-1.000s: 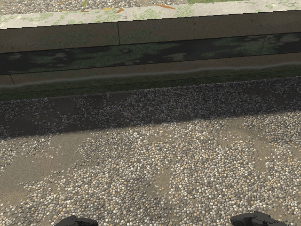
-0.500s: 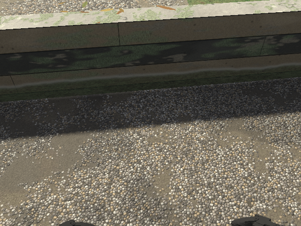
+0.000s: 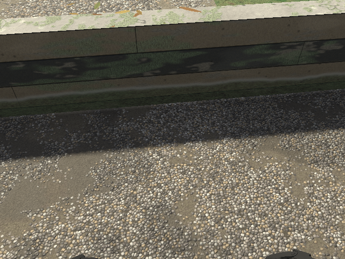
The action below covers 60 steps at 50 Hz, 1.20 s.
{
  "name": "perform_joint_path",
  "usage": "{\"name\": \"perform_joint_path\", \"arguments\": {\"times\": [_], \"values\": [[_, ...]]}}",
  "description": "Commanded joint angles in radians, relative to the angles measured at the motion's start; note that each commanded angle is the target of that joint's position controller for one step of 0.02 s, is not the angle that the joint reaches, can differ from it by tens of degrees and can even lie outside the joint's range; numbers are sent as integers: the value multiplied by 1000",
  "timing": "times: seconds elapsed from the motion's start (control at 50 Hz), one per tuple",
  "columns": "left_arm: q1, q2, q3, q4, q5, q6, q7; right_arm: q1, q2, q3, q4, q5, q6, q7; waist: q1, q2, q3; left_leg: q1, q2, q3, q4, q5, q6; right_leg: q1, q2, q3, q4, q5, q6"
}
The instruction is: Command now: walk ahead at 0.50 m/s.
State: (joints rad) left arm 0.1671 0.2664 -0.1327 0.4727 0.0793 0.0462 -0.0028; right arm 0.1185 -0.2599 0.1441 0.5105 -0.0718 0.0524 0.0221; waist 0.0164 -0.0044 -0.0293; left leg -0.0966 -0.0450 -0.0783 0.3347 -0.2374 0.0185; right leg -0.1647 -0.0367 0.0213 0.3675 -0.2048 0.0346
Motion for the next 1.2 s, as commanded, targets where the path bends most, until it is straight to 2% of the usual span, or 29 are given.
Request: {"name": "perform_joint_path", "arguments": {"times": [0.02,1.2], "values": [[-69,95,34,-93,-1,-16,4,-90,-92,-32,-94,1,-17,-4,2,4,-63,-15,105,-112,-42,246,33,48,-69,90,-25,215,-40],[-54,94,33,-85,1,-14,8,-74,-89,-31,-80,-2,-16,-7,1,2,-59,0,101,-117,-58,258,35,51,-64,97,-45,222,-32]]}}
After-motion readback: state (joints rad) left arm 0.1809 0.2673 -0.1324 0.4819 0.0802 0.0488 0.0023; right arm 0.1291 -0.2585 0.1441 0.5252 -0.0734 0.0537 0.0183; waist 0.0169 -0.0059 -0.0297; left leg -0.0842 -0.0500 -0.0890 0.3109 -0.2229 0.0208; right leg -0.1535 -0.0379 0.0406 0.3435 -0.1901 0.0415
